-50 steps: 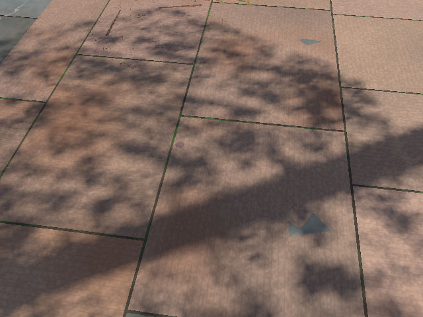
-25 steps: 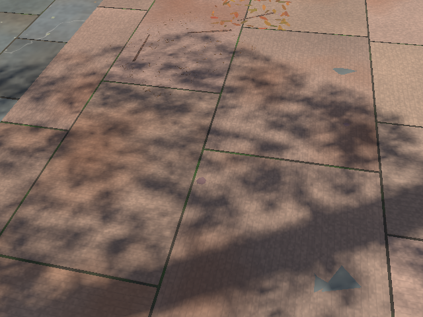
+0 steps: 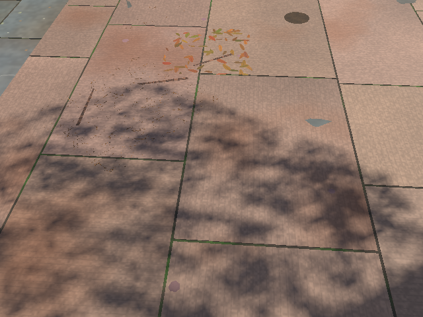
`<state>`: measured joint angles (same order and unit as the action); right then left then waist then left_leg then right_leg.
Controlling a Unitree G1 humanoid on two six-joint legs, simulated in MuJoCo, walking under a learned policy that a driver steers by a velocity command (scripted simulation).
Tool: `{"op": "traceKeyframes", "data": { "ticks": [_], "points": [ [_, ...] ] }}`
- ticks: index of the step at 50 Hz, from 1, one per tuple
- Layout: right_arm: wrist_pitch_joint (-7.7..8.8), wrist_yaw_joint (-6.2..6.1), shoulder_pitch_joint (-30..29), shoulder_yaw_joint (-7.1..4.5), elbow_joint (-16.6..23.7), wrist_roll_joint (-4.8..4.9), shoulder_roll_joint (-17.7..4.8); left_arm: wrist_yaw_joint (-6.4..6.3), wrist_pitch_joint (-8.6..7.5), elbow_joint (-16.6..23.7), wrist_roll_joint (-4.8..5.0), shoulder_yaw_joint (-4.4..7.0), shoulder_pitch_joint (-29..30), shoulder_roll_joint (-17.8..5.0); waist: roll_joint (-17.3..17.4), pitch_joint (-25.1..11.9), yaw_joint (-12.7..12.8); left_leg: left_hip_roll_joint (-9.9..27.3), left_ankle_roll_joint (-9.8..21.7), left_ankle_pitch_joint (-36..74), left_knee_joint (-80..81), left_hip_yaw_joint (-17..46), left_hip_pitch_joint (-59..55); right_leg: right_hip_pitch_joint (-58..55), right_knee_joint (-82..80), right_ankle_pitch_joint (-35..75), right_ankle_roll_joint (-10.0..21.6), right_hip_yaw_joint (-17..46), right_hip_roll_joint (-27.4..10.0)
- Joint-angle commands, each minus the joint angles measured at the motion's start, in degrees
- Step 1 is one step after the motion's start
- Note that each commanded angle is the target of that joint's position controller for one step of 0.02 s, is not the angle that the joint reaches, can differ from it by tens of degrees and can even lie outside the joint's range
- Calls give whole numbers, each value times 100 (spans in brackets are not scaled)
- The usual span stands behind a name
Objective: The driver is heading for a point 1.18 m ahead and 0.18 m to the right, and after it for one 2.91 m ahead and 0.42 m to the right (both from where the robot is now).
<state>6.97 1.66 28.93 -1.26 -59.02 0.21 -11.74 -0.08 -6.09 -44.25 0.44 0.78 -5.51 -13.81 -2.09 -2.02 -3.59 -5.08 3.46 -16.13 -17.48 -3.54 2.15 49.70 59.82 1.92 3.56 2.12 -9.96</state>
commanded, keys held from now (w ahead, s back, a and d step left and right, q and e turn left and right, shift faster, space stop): w+shift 0.82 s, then w+e+shift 0.18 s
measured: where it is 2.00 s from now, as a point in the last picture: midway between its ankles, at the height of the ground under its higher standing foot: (219, 126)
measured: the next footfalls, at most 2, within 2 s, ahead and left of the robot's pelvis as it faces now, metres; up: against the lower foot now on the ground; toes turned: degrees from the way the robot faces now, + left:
right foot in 0.20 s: +0.44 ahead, -0.13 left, +0.00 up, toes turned -2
left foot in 0.72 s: +0.92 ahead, +0.09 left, +0.00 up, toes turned +1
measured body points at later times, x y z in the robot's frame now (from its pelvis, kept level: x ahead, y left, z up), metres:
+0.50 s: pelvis +0.46 -0.05 +0.00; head +0.46 -0.05 +0.45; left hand +0.40 +0.19 -0.14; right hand +0.66 -0.29 -0.08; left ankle +0.64 +0.13 -0.65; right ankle +0.40 -0.13 -0.74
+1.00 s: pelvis +0.93 +0.01 +0.00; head +0.93 +0.01 +0.45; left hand +1.12 +0.25 -0.10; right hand +0.88 -0.24 -0.14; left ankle +0.88 +0.09 -0.74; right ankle +1.08 -0.18 -0.64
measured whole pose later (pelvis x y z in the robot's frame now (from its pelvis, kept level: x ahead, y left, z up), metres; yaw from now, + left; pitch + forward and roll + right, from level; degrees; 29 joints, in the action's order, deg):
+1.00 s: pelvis +0.93 +0.01 +0.00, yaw -4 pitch -1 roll +3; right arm 7.3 2.0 25.9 -2.5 -55.3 -0.9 -13.7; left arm 0.2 -4.4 -45.0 2.1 1.9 -9.2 -15.6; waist -2.9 -0.4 -3.8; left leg -5.4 4.3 -14.6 -17.1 -6.9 1.1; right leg 46.2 62.7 -2.1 4.6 6.5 -7.5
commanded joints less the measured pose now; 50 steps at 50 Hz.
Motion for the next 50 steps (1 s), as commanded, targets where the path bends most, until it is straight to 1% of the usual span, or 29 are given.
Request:
{"op": "traceKeyframes", "data": {
  "ticks": [1,5,7,9,10,11,12,13,14,15,17,20,24,27,30,32,33,34,35,36,37,38,39,40,41,42,43,45,50],
  "points": [
    [185,-138,-382,-74,515,90,-783,84,-117,375,25,-11,506,-165,170,981,184,1253,814,945,1498,665,1529,-1079,-1514,1337,-80,-301,153],
    [4,-226,123,-101,395,116,-995,307,-200,715,140,-13,1353,-206,212,1292,-42,1660,730,1584,1482,514,-163,-887,-2977,1143,-8,-385,459],
    [-117,-230,97,-141,418,10,-1156,378,-218,798,154,79,1180,-414,503,992,197,1848,628,3764,823,452,-998,-1181,-3120,430,160,-581,801],
    [-264,-216,-51,-196,421,-223,-1344,310,-145,601,250,295,-105,-888,1087,22,979,1888,530,6567,-872,365,-1500,-2473,-2740,-471,442,-781,1220],
    [-320,-216,-396,-163,534,-266,-1288,232,-70,229,255,425,-1522,-1164,1152,-685,1716,1700,361,6586,-2625,170,-569,-4302,-2601,-584,612,-642,1106],
    [-219,-124,288,37,742,-250,-466,176,-40,-23,-1,569,-2553,-1754,-260,-1942,1418,997,149,4202,-5264,265,2040,-7215,-2454,-2258,1386,1763,-406],
    [38,-32,645,218,579,53,8,244,-82,-191,25,555,-2859,-1537,-1601,-2941,1211,75,83,-693,-6741,1148,3377,-8294,-3948,-4749,1842,4673,-1195],
    [188,-45,-201,17,844,328,-755,207,-93,-327,21,428,-2669,-1006,-1375,-1969,1333,455,391,-632,-6964,1364,4116,-7814,-4556,-4803,1377,4623,-965],
    [253,-68,-1014,9,1144,432,-879,203,-104,-283,-42,350,-2208,-747,-761,-1039,1222,716,476,-462,-6918,1193,4355,-6867,-4510,-3844,1187,3583,-830],
    [285,-83,-1482,43,1318,315,-748,258,-143,-284,-125,290,-1770,-581,159,-444,965,923,494,-171,-6517,1092,4198,-5700,-4639,-2861,1116,2889,-620],
    [109,-58,-1204,12,1299,174,-548,311,-197,-281,-207,185,-1173,-252,164,-74,306,1328,436,238,-5970,1135,3559,-4301,-4829,-2378,1061,2032,-237],
    [-140,-104,-1236,48,1330,121,-378,297,-202,-430,-11,179,-1113,-345,27,549,33,1575,170,440,-5384,933,3764,-3391,-5308,-2043,1071,1280,-73],
    [-85,-129,-2414,34,1720,-20,-552,137,-232,-573,-24,192,-1624,-534,139,975,380,1499,-120,2204,-3577,552,4126,-3307,-5539,-790,921,393,244],
    [29,-1,-3179,75,1943,62,-452,42,-248,-710,71,179,-2182,-654,196,1058,691,1189,-107,3353,-2165,228,3431,-3543,-5842,-611,788,52,251],
    [80,138,-3689,50,2188,148,-529,-6,-127,-850,89,199,-2489,-777,118,1244,778,997,-18,3161,-1227,227,3645,-4791,-5765,-129,688,-77,-43],
    [111,218,-3665,-21,2302,168,-682,-33,-4,-867,38,234,-2471,-926,-87,1054,602,716,114,2582,-988,77,3538,-5641,-5275,1496,591,-122,-254],
    [94,208,-3375,-97,2286,190,-851,-42,55,-868,-50,268,-2426,-1050,-318,733,385,508,203,2150,-1132,-38,3206,-6010,-4805,2878,531,-122,-338],
    [48,169,-2789,-202,2206,245,-1078,-45,134,-882,-177,295,-2348,-1147,-601,279,0,306,329,1630,-1363,-143,2688,-6331,-4009,4285,482,-154,-369],
    [-17,94,-1666,-330,1940,284,-1324,-49,222,-863,-269,300,-2147,-1181,-802,-346,-615,201,495,1394,-1479,-203,1470,-6107,-2681,5133,391,-272,-310],
    [-107,3,-228,-409,1559,218,-1584,-73,242,-681,-298,220,-1893,-998,-571,-1202,-1218,879,652,910,-2002,592,-802,-4483,-681,4029,285,-268,-141],
    [-70,38,316,-555,1359,12,-2122,90,52,-600,-150,-62,-3004,213,1741,-2298,-373,2356,1788,-2023,-1266,4022,-3190,-1776,1940,-788,-59,142,1166],
    [-30,52,497,-450,1221,-6,-1537,119,-181,-723,165,-25,-2822,-207,1881,-2631,-593,2470,1633,-3138,86,5663,-3422,-1093,2489,-2691,167,897,1310],
    [-13,28,62,-352,1168,10,-1145,101,-271,-386,384,107,-1834,-693,1598,-1384,-567,2328,1248,-2572,225,4763,-2646,-519,2628,-2510,343,723,945],
    [16,51,-439,-302,1228,-29,-998,64,-323,-157,341,67,-1182,-666,632,-735,-401,2153,1102,-1481,272,3893,-1539,-603,2380,-2188,384,624,707],
    [53,110,-830,-250,1223,-112,-831,47,-329,-61,208,73,-870,-535,73,-266,-105,1917,1011,-705,355,3232,-470,-834,1984,-1884,391,542,508],
    [100,128,-1132,-192,1228,-213,-624,69,-230,-87,202,96,-1151,-453,211,-171,288,1804,976,-496,443,2715,192,-1208,1752,-1625,379,644,258],
    [117,148,-1328,-151,1195,-192,-451,83,-91,-175,213,100,-1359,-361,351,-30,467,1714,948,-369,585,2351,633,-1396,1616,-1555,334,649,131],
    [142,138,-1417,-173,1064,-46,-545,60,130,-205,229,96,-1434,-229,491,367,615,1671,798,0,891,1608,1198,-1280,1307,-1441,222,655,-29],
    [215,-58,-1056,-210,889,-146,-840,49,160,193,143,120,-381,-304,438,918,312,1399,380,1691,1270,77,1281,-642,-245,535,27,367,183]
  ]
}}
Velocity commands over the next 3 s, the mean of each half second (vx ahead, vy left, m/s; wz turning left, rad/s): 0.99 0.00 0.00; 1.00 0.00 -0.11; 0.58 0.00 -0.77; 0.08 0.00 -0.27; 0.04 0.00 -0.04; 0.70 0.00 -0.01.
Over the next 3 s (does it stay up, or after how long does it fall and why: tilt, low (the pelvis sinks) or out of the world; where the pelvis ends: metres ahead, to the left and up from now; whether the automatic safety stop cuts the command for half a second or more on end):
stays up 1.69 -0.16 0.00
